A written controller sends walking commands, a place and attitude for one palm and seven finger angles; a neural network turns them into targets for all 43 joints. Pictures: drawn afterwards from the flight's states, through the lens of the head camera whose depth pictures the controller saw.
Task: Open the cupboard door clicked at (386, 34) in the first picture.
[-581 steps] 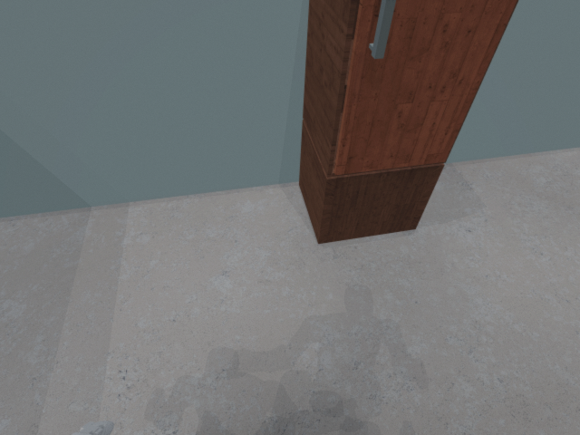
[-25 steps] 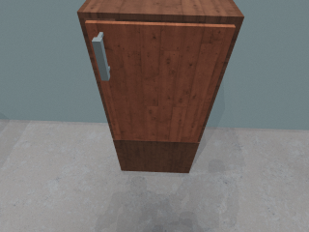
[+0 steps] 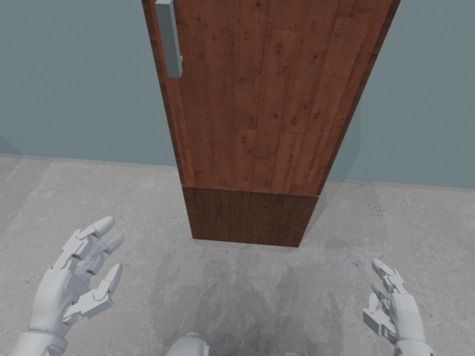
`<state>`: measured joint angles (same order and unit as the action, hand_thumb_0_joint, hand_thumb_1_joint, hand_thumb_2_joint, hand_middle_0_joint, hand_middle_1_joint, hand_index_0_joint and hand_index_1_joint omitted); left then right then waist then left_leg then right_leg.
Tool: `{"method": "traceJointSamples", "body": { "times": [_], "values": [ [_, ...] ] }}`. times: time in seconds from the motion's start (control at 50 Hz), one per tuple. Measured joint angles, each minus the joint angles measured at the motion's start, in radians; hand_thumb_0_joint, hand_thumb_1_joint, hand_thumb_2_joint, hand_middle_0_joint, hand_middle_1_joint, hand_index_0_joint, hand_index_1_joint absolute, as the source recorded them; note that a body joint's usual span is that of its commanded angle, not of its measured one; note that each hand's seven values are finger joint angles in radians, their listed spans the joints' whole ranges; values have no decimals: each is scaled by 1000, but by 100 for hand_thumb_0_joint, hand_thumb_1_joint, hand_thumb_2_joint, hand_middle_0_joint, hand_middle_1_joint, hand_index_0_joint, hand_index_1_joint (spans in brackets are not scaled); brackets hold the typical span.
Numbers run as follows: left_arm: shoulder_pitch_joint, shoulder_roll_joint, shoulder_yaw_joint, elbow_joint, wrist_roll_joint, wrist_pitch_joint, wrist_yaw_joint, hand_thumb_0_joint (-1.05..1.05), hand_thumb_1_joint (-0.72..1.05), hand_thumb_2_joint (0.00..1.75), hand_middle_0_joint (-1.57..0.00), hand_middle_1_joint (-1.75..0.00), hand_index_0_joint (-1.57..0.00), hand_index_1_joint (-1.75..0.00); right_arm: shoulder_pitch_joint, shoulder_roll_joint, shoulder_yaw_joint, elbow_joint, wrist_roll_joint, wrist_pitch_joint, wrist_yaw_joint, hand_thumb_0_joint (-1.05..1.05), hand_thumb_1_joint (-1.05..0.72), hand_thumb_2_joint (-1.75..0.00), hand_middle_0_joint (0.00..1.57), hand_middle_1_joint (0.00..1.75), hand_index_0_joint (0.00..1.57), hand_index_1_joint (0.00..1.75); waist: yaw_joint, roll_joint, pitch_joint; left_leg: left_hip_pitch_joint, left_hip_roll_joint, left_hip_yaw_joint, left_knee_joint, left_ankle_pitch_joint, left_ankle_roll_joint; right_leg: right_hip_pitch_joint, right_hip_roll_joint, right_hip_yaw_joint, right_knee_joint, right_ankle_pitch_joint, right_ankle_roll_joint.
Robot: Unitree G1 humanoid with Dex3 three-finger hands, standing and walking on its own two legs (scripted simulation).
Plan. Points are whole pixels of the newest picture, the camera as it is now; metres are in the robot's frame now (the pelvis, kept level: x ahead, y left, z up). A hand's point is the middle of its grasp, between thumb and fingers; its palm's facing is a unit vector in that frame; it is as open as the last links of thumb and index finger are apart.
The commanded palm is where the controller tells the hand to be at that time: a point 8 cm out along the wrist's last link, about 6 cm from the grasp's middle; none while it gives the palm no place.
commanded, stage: raise the hand with hooked fingers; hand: left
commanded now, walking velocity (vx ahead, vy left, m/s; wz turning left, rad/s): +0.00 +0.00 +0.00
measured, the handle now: (172, 36) +0.62 +0.18 +0.22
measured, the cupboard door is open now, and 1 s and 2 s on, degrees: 0 0 0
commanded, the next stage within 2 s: move the hooked fingers beside the handle in 1.72 s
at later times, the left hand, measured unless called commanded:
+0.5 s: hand (61, 243) +0.23 +0.26 +0.12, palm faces +0.02 -1.00 -0.06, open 11.3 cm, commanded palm +0.21 +0.30 +0.13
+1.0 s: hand (24, 180) +0.27 +0.28 +0.20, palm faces +0.05 -1.00 -0.07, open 13.8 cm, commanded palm +0.25 +0.33 +0.21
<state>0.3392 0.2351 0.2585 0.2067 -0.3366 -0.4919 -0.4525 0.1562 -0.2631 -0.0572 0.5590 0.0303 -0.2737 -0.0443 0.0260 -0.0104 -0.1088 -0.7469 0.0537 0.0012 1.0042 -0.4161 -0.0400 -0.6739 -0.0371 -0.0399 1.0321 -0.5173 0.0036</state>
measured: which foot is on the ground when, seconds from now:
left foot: down 0.00-1.00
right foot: down 0.00-1.00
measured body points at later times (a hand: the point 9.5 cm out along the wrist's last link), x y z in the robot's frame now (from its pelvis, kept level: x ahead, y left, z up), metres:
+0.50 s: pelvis +0.00 +0.02 +0.03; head +0.01 +0.02 +0.48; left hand +0.23 +0.31 +0.13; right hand +0.15 -0.22 -0.04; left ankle +0.05 +0.14 -0.67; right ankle +0.00 -0.12 -0.67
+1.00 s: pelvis +0.01 +0.01 +0.05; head -0.01 +0.01 +0.50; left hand +0.26 +0.34 +0.21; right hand +0.21 -0.20 +0.00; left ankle +0.05 +0.14 -0.67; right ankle +0.00 -0.12 -0.67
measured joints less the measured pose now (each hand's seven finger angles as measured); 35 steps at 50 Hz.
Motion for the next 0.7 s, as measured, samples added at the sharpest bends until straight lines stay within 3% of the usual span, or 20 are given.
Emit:
{"method": "traceJointSamples", "body": {
  "times": [0.04, 0.14, 0.22, 0.34, 0.48, 0.7],
  "values": [
    [11, -1, 4, -33, -9, 50, 12, 1, 61, 78, -23, -48, -22, -49, 7, -6, 9, -21, 4, 2, -15, 1, -90, -90, 20, 30, 20, 30, 13, 5, 6, -10, 2, -14, 28, -11, 5, 2, 3, -13, 14, -7, -2],
    [-3, 18, -1, -139, 22, 116, 71, 1, 49, 73, -23, -56, -23, -56, 37, 11, 52, -11, 0, 0, -42, 1, -90, -90, 20, 30, 20, 30, 24, 14, 23, 6, 6, -49, 32, -9, 7, 45, 13, -46, -17, 5, -4],
    [-55, 54, -5, -173, 30, 171, 71, 1, 40, 69, -24, -62, -23, -62, 60, 39, 88, 15, 2, 2, -47, 2, -90, -90, 20, 30, 20, 30, 7, 24, 34, 38, 9, -57, -5, 12, 8, 88, 19, -56, -72, 34, -2],
    [-88, 99, 33, -154, -1, 269, 67, 1, 26, 63, -25, -71, -24, -71, 110, 56, 113, 29, 6, 12, -46, 2, -90, -90, 20, 30, 20, 30, -23, 37, 37, 107, 12, -30, -94, 49, 18, 145, 21, -32, -162, 83, 7],
    [-104, 107, 72, -148, -22, 284, 73, 0, 10, 56, -26, -81, -26, -82, 151, 17, 102, 46, 11, -2, -48, 2, -90, -90, 20, 30, 20, 30, -21, 43, 44, 167, 2, -11, -158, 72, 30, 202, 12, -18, -230, 113, 19],
    [-208, 128, 78, -150, -2, 371, 67, 0, -16, 45, -28, -98, -27, -98, 113, -3, 101, 47, 22, -21, -69, 2, -90, -90, 20, 30, 20, 30, -4, 36, 65, 279, -10, -5, -250, 103, 37, 315, 2, -17, -326, 147, 25]
  ]
}}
